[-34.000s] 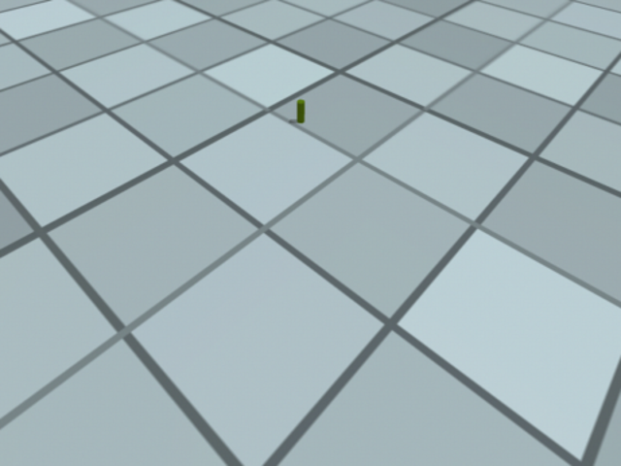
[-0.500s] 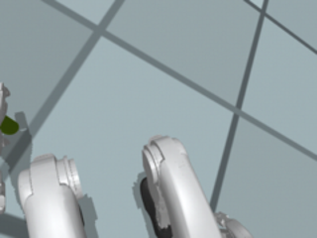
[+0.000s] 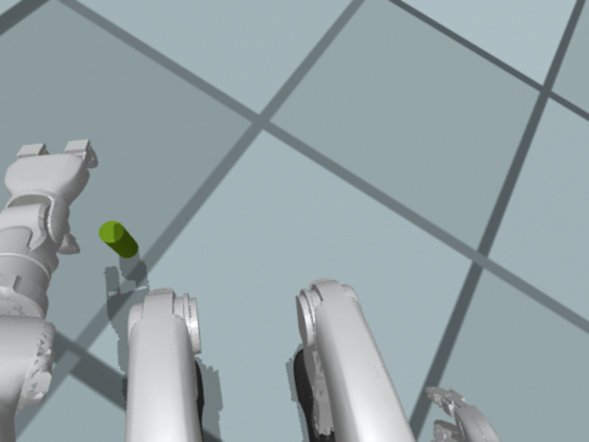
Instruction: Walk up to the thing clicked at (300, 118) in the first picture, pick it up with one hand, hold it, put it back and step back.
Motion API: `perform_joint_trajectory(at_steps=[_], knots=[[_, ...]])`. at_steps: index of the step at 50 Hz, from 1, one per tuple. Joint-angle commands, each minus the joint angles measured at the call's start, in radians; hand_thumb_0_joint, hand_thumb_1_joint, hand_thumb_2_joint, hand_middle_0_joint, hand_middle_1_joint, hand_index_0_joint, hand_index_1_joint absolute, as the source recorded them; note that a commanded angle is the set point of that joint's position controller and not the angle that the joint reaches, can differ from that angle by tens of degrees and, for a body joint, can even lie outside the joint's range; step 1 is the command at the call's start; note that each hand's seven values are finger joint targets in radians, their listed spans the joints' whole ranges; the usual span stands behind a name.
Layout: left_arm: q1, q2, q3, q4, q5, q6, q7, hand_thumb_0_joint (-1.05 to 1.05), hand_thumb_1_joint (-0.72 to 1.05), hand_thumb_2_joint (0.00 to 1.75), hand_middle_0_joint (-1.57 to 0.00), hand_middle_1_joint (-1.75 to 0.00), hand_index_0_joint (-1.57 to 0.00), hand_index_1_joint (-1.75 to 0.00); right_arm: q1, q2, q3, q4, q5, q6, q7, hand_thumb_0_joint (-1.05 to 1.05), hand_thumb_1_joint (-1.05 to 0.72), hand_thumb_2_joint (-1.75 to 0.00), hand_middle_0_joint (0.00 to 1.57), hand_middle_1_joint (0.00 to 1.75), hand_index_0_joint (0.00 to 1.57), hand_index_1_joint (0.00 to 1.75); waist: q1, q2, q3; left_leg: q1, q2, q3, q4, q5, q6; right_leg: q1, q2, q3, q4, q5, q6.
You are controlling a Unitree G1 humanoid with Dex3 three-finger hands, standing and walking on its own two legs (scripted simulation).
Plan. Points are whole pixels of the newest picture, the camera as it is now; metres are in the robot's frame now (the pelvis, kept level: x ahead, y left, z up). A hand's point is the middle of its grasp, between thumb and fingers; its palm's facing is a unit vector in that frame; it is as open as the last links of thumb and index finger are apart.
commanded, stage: withdraw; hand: left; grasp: from above
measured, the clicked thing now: (120, 240) +0.46 +0.28 -0.34
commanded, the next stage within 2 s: home in 0.28 s
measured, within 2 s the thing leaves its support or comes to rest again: neither
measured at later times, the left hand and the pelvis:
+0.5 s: hand (88, 217) +0.46 +0.28 -0.19, palm faces -0.34 -0.04 -0.94, open 13.5 cm; pelvis +0.00 +0.01 -0.06, yaw -1 degrees
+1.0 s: hand (32, 279) +0.32 +0.26 +0.00, palm faces -0.26 -0.64 -0.73, open 8.2 cm; pelvis +0.02 +0.01 +0.11, yaw +3 degrees
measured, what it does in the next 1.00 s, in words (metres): rises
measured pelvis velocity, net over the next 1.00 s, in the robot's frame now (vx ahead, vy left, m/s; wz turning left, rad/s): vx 0.02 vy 0.01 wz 0.06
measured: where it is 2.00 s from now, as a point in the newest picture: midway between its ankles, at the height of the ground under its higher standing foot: (256, 428)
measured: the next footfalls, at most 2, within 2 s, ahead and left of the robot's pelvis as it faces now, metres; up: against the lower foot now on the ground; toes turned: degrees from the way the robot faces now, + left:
none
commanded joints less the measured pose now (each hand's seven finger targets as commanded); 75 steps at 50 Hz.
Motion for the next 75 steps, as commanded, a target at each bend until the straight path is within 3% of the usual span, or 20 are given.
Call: perform_joint_trajectory(at_steps=[1,5,10,14,16,18,19,22,23,26,30,33,35,36,42,46,51,57,63,75], knots=[[-0.264,0.180,0.026,-0.066,0.024,-0.039,0.046,0.00,-0.48,0.96,-0.13,-0.95,-0.13,-0.95,0.141,-0.185,-0.047,-0.030,-0.003,-0.007,-0.028,0.00,-0.90,-0.90,0.20,0.30,0.20,0.30,-0.028,0.088,-0.432,0.337,-0.031,0.102,-0.198,0.036,0.060,0.231,0.018,-0.050,-0.265,0.109,-0.074],[-0.328,0.210,0.047,-0.027,0.077,-0.080,0.119,0.00,-0.48,0.95,-0.13,-0.94,-0.13,-0.94,0.136,-0.190,-0.037,-0.014,-0.021,-0.018,-0.029,0.00,-0.90,-0.90,0.20,0.30,0.20,0.30,-0.038,0.154,-0.451,0.362,-0.033,0.101,-0.187,0.016,0.049,0.164,0.015,-0.064,-0.223,0.086,-0.082],[-0.463,0.228,0.057,0.050,0.126,-0.118,0.232,0.00,-0.50,0.96,-0.10,-0.98,-0.10,-0.97,0.148,-0.206,-0.026,0.018,-0.055,-0.043,-0.027,0.00,-0.90,-0.90,0.20,0.30,0.20,0.30,-0.086,0.215,-0.495,0.384,-0.033,0.089,-0.138,0.003,0.041,0.087,0.007,-0.083,-0.169,0.085,-0.078],[-0.462,0.287,0.120,0.066,0.154,-0.103,0.313,0.00,-0.49,0.95,-0.11,-0.97,-0.11,-0.96,0.154,-0.214,-0.028,0.041,-0.079,-0.062,-0.019,0.00,-0.90,-0.90,0.20,0.30,0.20,0.30,-0.059,0.336,-0.589,0.468,-0.035,0.089,-0.127,0.041,0.024,0.063,-0.002,-0.102,-0.107,0.115,-0.084],[-0.480,0.315,0.148,0.040,0.160,-0.088,0.337,0.00,-0.43,0.88,-0.18,-0.89,-0.19,-0.88,0.163,-0.215,-0.031,0.042,-0.088,-0.068,-0.013,0.00,-0.88,-0.89,0.20,0.30,0.20,0.30,-0.067,0.364,-0.634,0.479,-0.035,0.094,-0.112,0.056,0.024,0.078,-0.002,-0.099,-0.097,0.127,-0.085],[-0.480,0.346,0.189,-0.039,0.146,-0.066,0.352,0.00,-0.37,0.88,-0.21,-0.87,-0.22,-0.86,0.167,-0.219,-0.045,0.035,-0.086,-0.069,-0.012,0.00,-0.88,-0.89,0.20,0.30,0.20,0.30,-0.039,0.395,-0.731,0.513,-0.038,0.102,-0.120,0.059,0.026,0.091,-0.008,-0.100,-0.100,0.130,-0.084],[-0.452,0.339,0.192,-0.056,0.138,-0.051,0.351,0.00,-0.41,0.89,-0.16,-0.91,-0.17,-0.90,0.167,-0.221,-0.055,0.030,-0.082,-0.069,-0.010,0.00,-0.90,-0.89,0.20,0.30,0.20,0.30,-0.027,0.418,-0.762,0.541,-0.036,0.108,-0.128,0.066,0.027,0.095,-0.010,-0.100,-0.106,0.139,-0.084],[-0.426,0.288,0.161,-0.056,0.105,-0.007,0.324,0.00,-0.33,0.89,-0.24,-0.82,-0.22,-0.81,0.190,-0.210,-0.066,0.039,-0.069,-0.062,-0.005,0.00,-0.88,-0.89,0.20,0.30,0.20,0.30,-0.048,0.344,-0.756,0.505,-0.033,0.112,-0.117,0.068,0.039,0.132,-0.001,-0.090,-0.146,0.148,-0.081],[-0.406,0.293,0.162,-0.057,0.084,0.004,0.310,0.00,-0.40,0.89,-0.17,-0.90,-0.18,-0.89,0.202,-0.205,-0.068,0.043,-0.063,-0.059,-0.004,0.00,-0.90,-0.89,0.20,0.30,0.20,0.30,-0.041,0.313,-0.737,0.465,-0.034,0.114,-0.119,0.062,0.045,0.153,0.001,-0.084,-0.163,0.138,-0.077],[-0.381,0.262,0.143,-0.128,0.031,0.026,0.249,0.00,-0.20,0.88,-0.24,-0.66,-0.21,-0.66,0.219,-0.195,-0.078,0.042,-0.045,-0.050,-0.006,0.00,-0.88,-0.90,0.20,0.30,0.20,0.30,-0.033,0.263,-0.752,0.458,-0.034,0.114,-0.142,0.067,0.053,0.214,0.003,-0.076,-0.202,0.139,-0.074],[-0.228,0.196,0.124,-0.199,-0.065,0.048,0.148,0.00,0.03,0.80,-0.21,-0.50,-0.19,-0.51,0.212,-0.186,-0.098,0.002,-0.003,-0.033,-0.012,0.00,-0.89,-0.90,0.20,0.30,0.20,0.30,-0.002,0.184,-0.695,0.470,-0.037,0.089,-0.233,0.024,0.056,0.268,0.004,-0.074,-0.265,0.096,-0.075],[-0.053,0.169,0.125,-0.372,-0.157,0.064,0.072,0.00,0.20,0.73,-0.18,-0.37,-0.18,-0.38,0.177,-0.168,-0.106,-0.056,0.031,-0.016,-0.017,0.00,-0.89,-0.90,0.20,0.30,0.20,0.30,0.043,0.142,-0.698,0.514,-0.038,0.089,-0.299,0.054,0.059,0.372,0.006,-0.062,-0.328,0.127,-0.071],[0.085,0.092,0.108,-0.432,-0.241,0.083,0.029,0.00,0.36,0.70,-0.17,-0.30,-0.17,-0.30,0.146,-0.149,-0.105,-0.075,0.048,-0.008,-0.024,0.00,-0.90,-0.90,0.20,0.30,0.20,0.30,0.041,0.092,-0.634,0.517,-0.035,0.086,-0.332,0.076,0.064,0.411,0.001,-0.055,-0.368,0.168,-0.062],[0.107,0.096,0.118,-0.493,-0.273,0.091,0.011,0.00,0.44,0.72,-0.17,-0.28,-0.17,-0.28,0.136,-0.146,-0.106,-0.087,0.053,-0.005,-0.028,0.00,-0.90,-0.90,0.20,0.30,0.20,0.30,0.047,0.078,-0.629,0.534,-0.032,0.080,-0.355,0.069,0.064,0.428,0.001,-0.052,-0.383,0.163,-0.061],[0.274,0.029,0.129,-0.782,-0.428,0.128,-0.031,0.00,0.90,0.90,-0.20,-0.30,-0.20,-0.30,0.063,-0.128,-0.104,-0.139,0.075,-0.005,-0.058,0.00,-0.90,-0.90,0.20,0.30,0.20,0.30,0.062,0.118,-0.551,0.682,-0.021,0.077,-0.496,0.044,0.054,0.499,-0.012,-0.032,-0.501,0.143,-0.065],[0.388,-0.007,0.142,-0.941,-0.517,0.160,-0.030,0.00,0.90,0.90,-0.20,-0.30,-0.20,-0.30,0.025,-0.126,-0.103,-0.169,0.084,-0.028,-0.086,0.00,-0.90,-0.90,0.20,0.30,0.20,0.30,0.078,0.153,-0.551,0.828,-0.017,0.074,-0.601,0.042,0.045,0.574,-0.022,-0.022,-0.584,0.138,-0.065],[0.578,-0.103,0.099,-1.049,-0.657,0.226,-0.046,0.00,0.87,0.88,-0.20,-0.29,-0.20,-0.29,-0.016,-0.116,-0.096,-0.191,0.094,-0.070,-0.122,0.00,-0.90,-0.90,0.20,0.30,0.20,0.30,0.056,0.124,-0.474,0.939,-0.018,0.072,-0.710,0.045,0.043,0.685,-0.028,-0.011,-0.705,0.145,-0.058],[0.746,-0.121,0.126,-1.200,-0.827,0.299,-0.052,0.00,0.90,0.90,-0.20,-0.30,-0.20,-0.30,-0.053,-0.100,-0.074,-0.235,0.102,-0.114,-0.160,0.00,-0.90,-0.90,0.20,0.30,0.20,0.30,0.064,0.120,-0.398,1.067,-0.023,0.070,-0.856,0.011,0.041,0.829,-0.031,0.007,-0.856,0.112,-0.055],[0.936,-0.177,0.137,-1.305,-0.977,0.358,-0.049,0.00,0.90,0.90,-0.20,-0.30,-0.20,-0.30,-0.012,-0.070,-0.051,-0.270,0.100,-0.149,-0.199,0.00,-0.90,-0.90,0.20,0.30,0.20,0.30,0.061,0.118,-0.338,1.235,-0.024,0.073,-0.989,0.146,0.037,0.994,-0.037,0.006,-0.984,0.224,-0.053],[1.302,-0.287,0.169,-1.538,-1.144,0.498,-0.069,0.00,0.90,0.90,-0.20,-0.30,-0.20,-0.30,0.072,-0.032,-0.014,-0.348,0.095,-0.206,-0.284,0.00,-0.90,-0.90,0.20,0.30,0.20,0.30,0.084,0.090,-0.188,1.462,-0.034,0.086,-1.225,0.358,0.032,1.317,-0.038,-0.019,-1.233,0.401,-0.045]])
